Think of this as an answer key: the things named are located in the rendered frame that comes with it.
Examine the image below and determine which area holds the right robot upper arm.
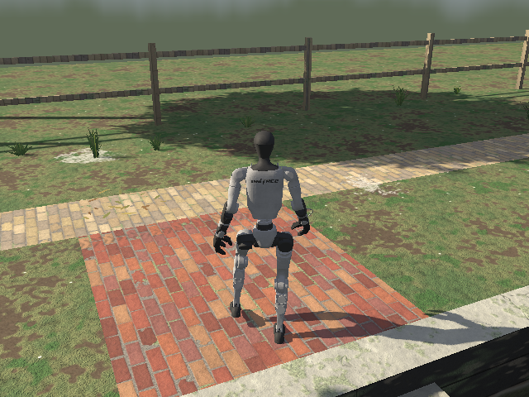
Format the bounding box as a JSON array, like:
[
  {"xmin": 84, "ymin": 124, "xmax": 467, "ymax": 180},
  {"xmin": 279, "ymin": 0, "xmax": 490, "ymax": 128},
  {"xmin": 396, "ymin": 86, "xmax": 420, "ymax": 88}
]
[{"xmin": 281, "ymin": 166, "xmax": 304, "ymax": 211}]

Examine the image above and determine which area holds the robot left forearm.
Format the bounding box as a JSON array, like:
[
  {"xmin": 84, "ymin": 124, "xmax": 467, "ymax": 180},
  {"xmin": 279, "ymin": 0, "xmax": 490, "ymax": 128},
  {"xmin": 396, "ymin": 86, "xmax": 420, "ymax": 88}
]
[{"xmin": 215, "ymin": 201, "xmax": 233, "ymax": 238}]

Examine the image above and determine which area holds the robot right shin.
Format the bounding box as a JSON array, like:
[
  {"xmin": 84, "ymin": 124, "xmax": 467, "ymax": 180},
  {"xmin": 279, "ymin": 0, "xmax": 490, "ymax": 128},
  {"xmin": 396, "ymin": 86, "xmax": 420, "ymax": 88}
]
[{"xmin": 275, "ymin": 279, "xmax": 288, "ymax": 332}]

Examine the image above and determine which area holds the robot right forearm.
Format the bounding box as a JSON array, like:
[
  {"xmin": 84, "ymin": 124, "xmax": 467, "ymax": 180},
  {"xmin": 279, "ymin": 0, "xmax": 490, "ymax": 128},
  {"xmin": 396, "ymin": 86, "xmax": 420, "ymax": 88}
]
[{"xmin": 295, "ymin": 199, "xmax": 309, "ymax": 225}]

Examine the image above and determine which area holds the robot right hand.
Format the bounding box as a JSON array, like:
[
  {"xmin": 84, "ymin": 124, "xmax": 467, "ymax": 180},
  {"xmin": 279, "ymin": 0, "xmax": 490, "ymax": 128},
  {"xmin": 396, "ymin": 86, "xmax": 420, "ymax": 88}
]
[{"xmin": 291, "ymin": 221, "xmax": 310, "ymax": 236}]

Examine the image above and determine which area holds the robot left hand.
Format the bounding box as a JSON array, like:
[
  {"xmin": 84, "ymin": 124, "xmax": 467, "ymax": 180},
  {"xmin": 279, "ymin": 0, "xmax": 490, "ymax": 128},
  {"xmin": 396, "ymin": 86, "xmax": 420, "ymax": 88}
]
[{"xmin": 213, "ymin": 233, "xmax": 232, "ymax": 255}]

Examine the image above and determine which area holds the left robot upper arm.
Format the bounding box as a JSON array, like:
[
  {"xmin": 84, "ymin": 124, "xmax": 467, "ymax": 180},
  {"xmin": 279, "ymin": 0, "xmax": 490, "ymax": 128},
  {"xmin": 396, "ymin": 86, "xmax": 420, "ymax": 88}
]
[{"xmin": 226, "ymin": 167, "xmax": 247, "ymax": 214}]

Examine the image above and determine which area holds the left robot thigh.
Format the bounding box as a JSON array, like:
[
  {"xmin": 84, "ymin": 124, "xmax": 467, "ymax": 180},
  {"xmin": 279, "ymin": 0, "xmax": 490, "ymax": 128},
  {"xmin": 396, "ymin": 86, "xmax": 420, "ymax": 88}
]
[{"xmin": 236, "ymin": 229, "xmax": 254, "ymax": 270}]

